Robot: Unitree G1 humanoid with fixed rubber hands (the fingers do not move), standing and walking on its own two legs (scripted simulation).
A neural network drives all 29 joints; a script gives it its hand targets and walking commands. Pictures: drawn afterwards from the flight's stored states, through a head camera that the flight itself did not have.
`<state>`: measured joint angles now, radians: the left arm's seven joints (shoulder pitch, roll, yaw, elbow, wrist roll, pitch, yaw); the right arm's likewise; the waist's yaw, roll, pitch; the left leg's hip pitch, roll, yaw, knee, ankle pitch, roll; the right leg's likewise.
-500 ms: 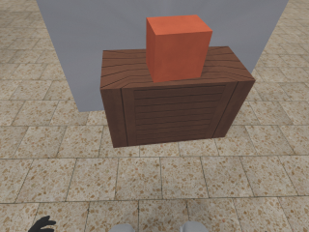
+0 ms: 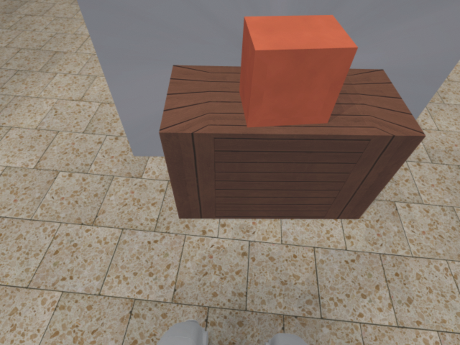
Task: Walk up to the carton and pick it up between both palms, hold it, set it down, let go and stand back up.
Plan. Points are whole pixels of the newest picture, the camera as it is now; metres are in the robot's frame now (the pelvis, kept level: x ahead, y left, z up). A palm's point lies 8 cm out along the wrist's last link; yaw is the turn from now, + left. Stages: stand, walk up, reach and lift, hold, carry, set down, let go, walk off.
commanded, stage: walk up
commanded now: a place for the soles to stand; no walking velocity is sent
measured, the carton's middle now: (288, 73) +0.89 -0.16 -0.03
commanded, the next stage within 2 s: none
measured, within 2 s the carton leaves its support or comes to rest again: neither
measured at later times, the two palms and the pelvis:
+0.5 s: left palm out of the picture +0.10 +0.24 -0.08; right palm out of the picture +0.12 -0.39 -0.09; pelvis +0.04 -0.08 +0.00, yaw +4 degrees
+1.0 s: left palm out of the picture +0.12 +0.24 -0.09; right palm (454, 340) +0.15 -0.38 -0.08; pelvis +0.05 -0.07 +0.00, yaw +5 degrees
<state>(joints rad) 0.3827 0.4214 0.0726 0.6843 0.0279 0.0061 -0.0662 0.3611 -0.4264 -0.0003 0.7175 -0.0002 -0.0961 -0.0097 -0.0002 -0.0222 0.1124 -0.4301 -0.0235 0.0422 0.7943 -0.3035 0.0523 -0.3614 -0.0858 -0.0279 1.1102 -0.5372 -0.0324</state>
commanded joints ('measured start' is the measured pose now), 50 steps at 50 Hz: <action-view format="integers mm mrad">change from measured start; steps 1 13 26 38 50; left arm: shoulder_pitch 18 -14 -165 -88 -147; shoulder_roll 236 177 277 291 262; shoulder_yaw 71 83 50 66 36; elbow -50 15 -46 20 -2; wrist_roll -9 -10 -7 3 -9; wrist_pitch -17 -34 -25 -75 -74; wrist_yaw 18 44 57 69 58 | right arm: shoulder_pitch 70 -58 63 -83 -108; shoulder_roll -325 -245 -210 -164 -196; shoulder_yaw -134 -92 -103 -63 -58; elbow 5 -48 42 -27 6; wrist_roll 2 -12 -11 -17 -12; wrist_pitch -41 -2 25 30 12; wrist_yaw -46 -33 -28 -15 -11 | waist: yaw -2 71 -21 21 -2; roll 7 130 -174 -106 -25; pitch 40 -178 -110 -122 -117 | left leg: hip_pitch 151 57 122 -226 -86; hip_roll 358 174 7 26 77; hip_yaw -551 -193 40 -45 -136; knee -477 -28 -9 91 -91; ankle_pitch -246 467 -118 -153 -67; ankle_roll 198 100 -8 -35 23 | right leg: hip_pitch -366 154 -121 188 49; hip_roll -72 44 -151 -239 -97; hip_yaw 102 -5 200 493 244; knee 42 -522 -605 -689 -561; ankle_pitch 92 327 15 105 95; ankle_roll -17 -28 -142 -119 -83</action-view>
